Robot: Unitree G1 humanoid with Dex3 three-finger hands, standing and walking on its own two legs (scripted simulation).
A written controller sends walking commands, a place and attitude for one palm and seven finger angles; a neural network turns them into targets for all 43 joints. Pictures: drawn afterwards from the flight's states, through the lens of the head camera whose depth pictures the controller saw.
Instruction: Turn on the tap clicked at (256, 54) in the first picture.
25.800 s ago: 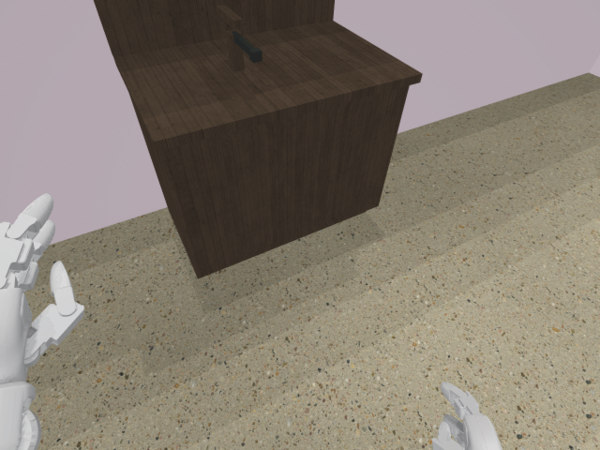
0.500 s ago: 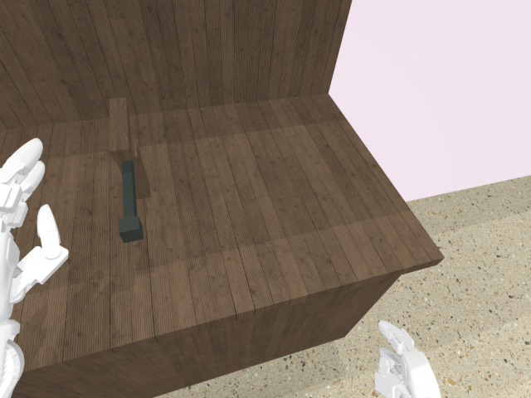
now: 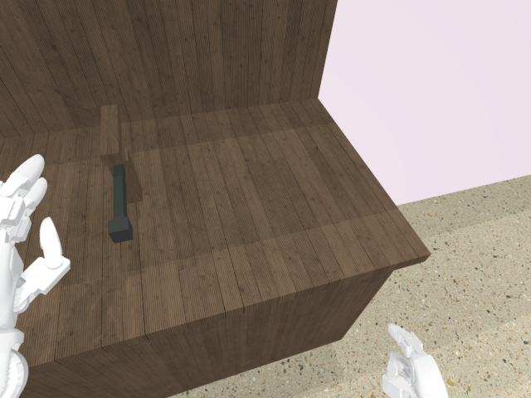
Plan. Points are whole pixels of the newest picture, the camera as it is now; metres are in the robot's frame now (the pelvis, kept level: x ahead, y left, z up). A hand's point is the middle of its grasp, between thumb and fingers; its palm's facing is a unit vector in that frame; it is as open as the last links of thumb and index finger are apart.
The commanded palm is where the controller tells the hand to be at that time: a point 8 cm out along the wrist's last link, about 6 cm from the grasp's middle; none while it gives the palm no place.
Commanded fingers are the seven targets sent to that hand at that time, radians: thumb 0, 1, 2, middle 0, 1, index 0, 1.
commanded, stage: shuffle to correct the standing spot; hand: left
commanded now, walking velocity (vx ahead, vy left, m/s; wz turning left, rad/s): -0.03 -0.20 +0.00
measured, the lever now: (121, 230) +0.33 +0.26 +0.06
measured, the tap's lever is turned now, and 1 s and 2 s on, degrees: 0 0 0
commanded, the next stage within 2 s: come to a stop and stand still in 0.50 s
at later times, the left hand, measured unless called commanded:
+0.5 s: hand (136, 256) +0.23 +0.17 +0.16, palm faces +0.31 -0.87 -0.39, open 7.4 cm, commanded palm +0.17 +0.22 +0.17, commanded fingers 0.00 0.90 0.90 -0.20 -0.30 -0.20 -0.30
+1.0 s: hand (131, 263) +0.22 +0.18 +0.15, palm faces +0.37 -0.84 -0.40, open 7.4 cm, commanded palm +0.17 +0.22 +0.17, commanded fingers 0.00 0.90 0.90 -0.20 -0.30 -0.20 -0.30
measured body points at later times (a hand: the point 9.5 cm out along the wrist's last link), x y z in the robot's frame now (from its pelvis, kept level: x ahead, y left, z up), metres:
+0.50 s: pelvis +0.00 -0.06 +0.00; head +0.03 -0.05 +0.44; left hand +0.21 +0.22 +0.18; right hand +0.17 -0.30 -0.08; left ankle -0.02 +0.06 -0.74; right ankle +0.04 -0.11 -0.74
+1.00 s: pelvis +0.01 -0.06 +0.00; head +0.04 -0.07 +0.45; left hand +0.20 +0.22 +0.17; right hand +0.19 -0.30 -0.08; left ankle -0.02 +0.06 -0.74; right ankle +0.04 -0.11 -0.74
